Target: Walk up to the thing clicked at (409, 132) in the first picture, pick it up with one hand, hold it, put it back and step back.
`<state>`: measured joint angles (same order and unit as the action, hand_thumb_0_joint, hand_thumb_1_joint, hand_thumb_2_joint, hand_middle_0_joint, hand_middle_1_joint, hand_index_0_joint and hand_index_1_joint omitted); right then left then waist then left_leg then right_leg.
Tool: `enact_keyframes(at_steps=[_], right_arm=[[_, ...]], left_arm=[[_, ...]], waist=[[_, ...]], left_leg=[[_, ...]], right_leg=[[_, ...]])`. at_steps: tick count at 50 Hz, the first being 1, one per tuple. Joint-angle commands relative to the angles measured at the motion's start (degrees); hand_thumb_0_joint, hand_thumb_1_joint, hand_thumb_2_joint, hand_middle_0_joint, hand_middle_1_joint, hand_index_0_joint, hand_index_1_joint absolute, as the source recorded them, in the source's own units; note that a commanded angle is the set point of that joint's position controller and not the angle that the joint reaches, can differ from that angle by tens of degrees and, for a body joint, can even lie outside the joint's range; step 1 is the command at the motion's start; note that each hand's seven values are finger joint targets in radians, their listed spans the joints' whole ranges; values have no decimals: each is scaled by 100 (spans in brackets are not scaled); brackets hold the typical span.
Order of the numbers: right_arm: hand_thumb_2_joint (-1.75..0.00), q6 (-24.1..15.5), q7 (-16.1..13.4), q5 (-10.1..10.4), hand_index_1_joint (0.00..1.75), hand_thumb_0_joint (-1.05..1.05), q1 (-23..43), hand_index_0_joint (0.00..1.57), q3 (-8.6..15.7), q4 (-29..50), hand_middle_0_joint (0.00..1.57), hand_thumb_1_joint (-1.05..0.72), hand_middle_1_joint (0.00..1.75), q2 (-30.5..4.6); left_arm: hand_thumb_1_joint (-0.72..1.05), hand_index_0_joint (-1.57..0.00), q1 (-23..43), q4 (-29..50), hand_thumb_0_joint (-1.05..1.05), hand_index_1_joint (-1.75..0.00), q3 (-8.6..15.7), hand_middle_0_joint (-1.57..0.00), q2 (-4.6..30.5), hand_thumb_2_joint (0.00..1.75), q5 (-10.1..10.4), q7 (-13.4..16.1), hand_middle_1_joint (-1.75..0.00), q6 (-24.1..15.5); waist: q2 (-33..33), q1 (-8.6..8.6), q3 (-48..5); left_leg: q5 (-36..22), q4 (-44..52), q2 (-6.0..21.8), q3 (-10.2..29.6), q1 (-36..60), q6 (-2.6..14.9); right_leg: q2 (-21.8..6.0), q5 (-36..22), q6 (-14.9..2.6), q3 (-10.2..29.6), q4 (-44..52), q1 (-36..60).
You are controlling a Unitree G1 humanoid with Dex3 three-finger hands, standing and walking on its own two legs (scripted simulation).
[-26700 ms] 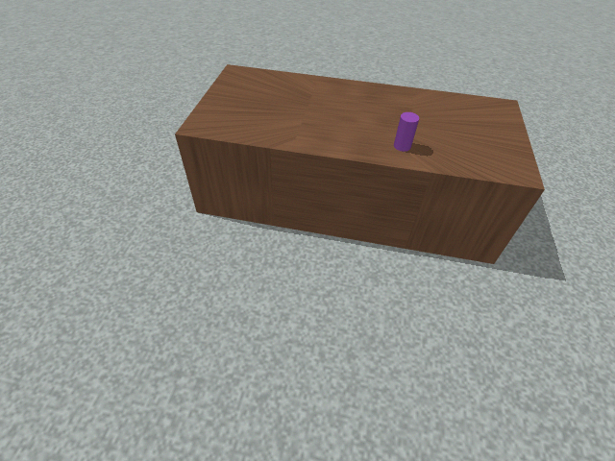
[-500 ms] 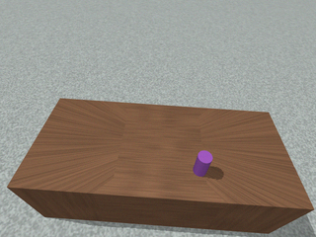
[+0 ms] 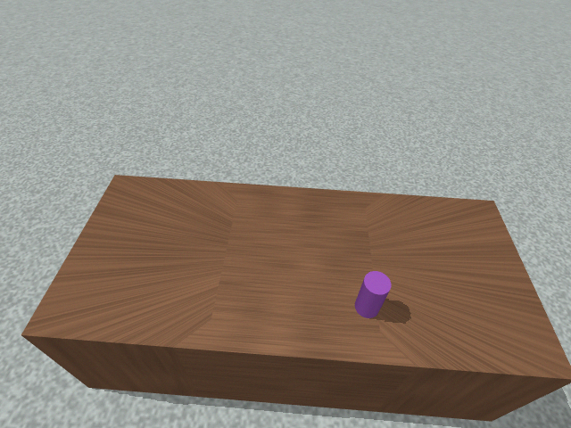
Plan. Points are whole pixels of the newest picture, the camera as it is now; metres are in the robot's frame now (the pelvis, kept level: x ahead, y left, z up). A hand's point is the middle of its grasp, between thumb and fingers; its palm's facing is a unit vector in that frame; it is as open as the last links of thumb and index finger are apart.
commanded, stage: stand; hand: right
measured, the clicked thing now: (371, 295) +0.48 -0.21 -0.30
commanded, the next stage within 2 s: step back in 1.08 s
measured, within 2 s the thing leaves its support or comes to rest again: neither
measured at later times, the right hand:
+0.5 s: hand out of the picture +0.07 -0.25 -0.16, palm faces -0.06 +0.94 -0.34, open 7.3 cm
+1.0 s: hand out of the picture +0.08 -0.25 -0.16, palm faces -0.06 +0.94 -0.34, open 7.3 cm
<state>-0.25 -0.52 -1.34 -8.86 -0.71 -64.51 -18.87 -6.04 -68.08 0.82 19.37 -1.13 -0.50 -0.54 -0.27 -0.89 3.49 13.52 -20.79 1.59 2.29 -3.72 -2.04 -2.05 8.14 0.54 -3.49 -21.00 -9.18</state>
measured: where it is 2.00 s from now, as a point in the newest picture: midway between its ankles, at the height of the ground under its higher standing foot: outside the picture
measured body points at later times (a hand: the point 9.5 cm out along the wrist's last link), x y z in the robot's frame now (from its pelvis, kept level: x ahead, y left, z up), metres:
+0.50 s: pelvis +0.01 +0.00 +0.00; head +0.02 +0.00 +0.45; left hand +0.07 +0.30 -0.13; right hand +0.08 -0.30 -0.14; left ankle -0.02 +0.14 -0.75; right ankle +0.04 -0.12 -0.75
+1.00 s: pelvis +0.01 -0.01 +0.00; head +0.02 -0.01 +0.45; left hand +0.08 +0.30 -0.13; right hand +0.08 -0.30 -0.14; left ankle -0.02 +0.14 -0.75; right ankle +0.04 -0.12 -0.75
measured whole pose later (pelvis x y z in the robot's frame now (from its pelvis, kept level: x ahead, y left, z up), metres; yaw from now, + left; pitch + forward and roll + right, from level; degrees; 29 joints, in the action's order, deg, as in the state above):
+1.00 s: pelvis +0.01 -0.01 +0.00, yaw +0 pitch -3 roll +0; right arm -0.1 -0.2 -1.1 -8.1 -0.7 -64.1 -19.8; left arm -5.6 -66.9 1.2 19.6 -1.0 -0.7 -0.5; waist 0.4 -0.5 3.8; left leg 13.5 -19.0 2.2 2.8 -3.1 -2.5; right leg -1.6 8.8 0.1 -4.2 -20.2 -8.8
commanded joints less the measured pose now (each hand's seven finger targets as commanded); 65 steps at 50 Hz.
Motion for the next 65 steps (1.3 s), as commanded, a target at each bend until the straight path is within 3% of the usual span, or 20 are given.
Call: enact_keyframes(at_steps=[1,5,8,13,21,42,46,49,53,54,55,57,59,60,62,63,65], right_arm=[[-90,-120,-85,24,30,0,174,20,253,281,20,-90,30,-1267],[-90,-107,-90,26,30,0,154,20,236,283,20,-90,30,-1233],[-90,-102,-87,29,30,0,222,20,245,283,20,-90,30,-1259],[-90,-99,-66,31,30,0,216,20,243,296,20,-90,30,-1267],[-90,-115,-82,32,30,0,206,20,240,306,20,-90,30,-1302],[-90,-89,-48,47,30,0,247,20,257,324,20,-90,30,-1279],[-90,-96,-51,36,30,0,258,20,271,344,20,-90,30,-1318],[-90,-98,-55,39,30,0,231,20,261,350,20,-90,30,-1301],[-90,-92,-45,39,30,0,233,20,257,352,20,-90,30,-1274],[-90,13,-9,99,30,0,436,20,401,482,20,-90,30,-1591],[-90,45,-12,139,30,0,294,20,395,589,20,-90,30,-1451],[-90,105,-5,186,30,0,175,20,427,705,20,-90,30,-1343],[-90,242,22,159,30,0,32,20,513,858,20,-90,30,-1325],[-90,292,48,140,30,0,-123,20,548,898,20,-90,30,-1383],[-90,323,96,178,30,0,-446,20,595,973,20,-90,30,-1358],[-90,331,109,180,30,0,-527,20,603,1009,20,-90,30,-1331],[-90,338,105,157,30,0,-539,20,654,1098,20,-90,30,-1394]], left_arm=[[90,-20,254,331,0,-30,175,-20,1163,90,50,99,-30,-116],[90,-20,292,336,0,-30,181,-20,1175,90,47,99,-30,-108],[90,-20,251,314,0,-30,184,-20,1188,90,55,88,-30,-96],[90,-20,274,352,0,-30,181,-20,1186,90,44,77,-30,-90],[90,-20,316,409,0,-30,193,-20,1192,90,58,92,-30,-111],[90,-20,317,456,0,-30,228,-20,1251,90,44,78,-30,-110],[90,-20,330,481,0,-30,240,-20,1243,90,47,75,-30,-104],[90,-20,320,495,0,-30,231,-20,1226,90,58,73,-30,-117],[90,-20,305,504,0,-30,218,-20,1239,90,61,75,-30,-127],[90,-20,363,693,0,-30,519,-20,1612,90,156,94,-30,-66],[90,-20,253,785,0,-30,549,-20,1631,90,170,121,-30,-45],[90,-20,136,916,0,-30,620,-20,1734,90,163,148,-30,-14],[90,-20,438,1233,0,-30,654,-20,1747,90,53,166,-30,4],[90,-20,589,1386,0,-30,678,-20,1759,90,-15,173,-30,15],[90,-20,957,1628,0,-30,647,-20,1676,90,-45,180,-30,68],[90,-20,1042,1728,0,-30,626,-20,1614,90,-67,181,-30,87],[90,-20,959,1848,0,-30,619,-20,1620,90,-111,201,-30,136]], waist=[[133,26,-345],[79,42,-336],[64,16,-218],[102,29,-192],[64,73,-515],[-13,47,-259],[68,53,-366],[48,67,-467],[-17,65,-462],[3,16,148],[-125,49,-94],[-449,35,-439],[-1000,84,-635],[-910,138,-700],[-980,348,-680],[-998,369,-690],[-1025,254,-738]], left_leg=[[-704,480,530,363,-552,273],[-803,516,535,344,-597,267],[-547,560,514,340,-550,254],[-380,590,505,333,-617,248],[-1109,502,554,305,-450,240],[-475,583,515,326,-517,248],[-605,572,540,330,-532,243],[-804,522,544,311,-463,242],[-809,510,539,303,-438,239],[-1794,-282,346,246,-950,448],[-1979,-694,264,89,-944,453],[-1389,-1598,-119,-208,-921,395],[1554,-3193,-410,-51,-1297,470],[1737,-3675,-281,181,-1195,510],[1674,-3550,-129,291,-999,586],[1568,-3408,-118,228,-1086,575],[1299,-2707,-99,104,-1214,500]], right_leg=[[-557,-390,-120,636,353,577],[-574,-614,-117,606,327,676],[-538,-165,-112,599,409,493],[-529,29,-114,628,467,470],[-600,-964,-125,592,292,717],[-563,-126,-132,601,502,460],[-577,-252,-163,591,422,580],[-614,-637,-176,603,382,654],[-610,-595,-165,586,396,627],[-598,-1776,-220,678,-38,332],[-718,-2249,-391,715,-131,422],[-1229,-2683,-888,1123,9,439],[-1952,-2398,-1491,1714,251,158],[-2033,-2034,-1593,1685,187,-239],[-1792,-1642,-1399,1260,-94,-748],[-1669,-1601,-1283,1158,-233,-730],[-1514,-1583,-1152,1090,-578,-506]])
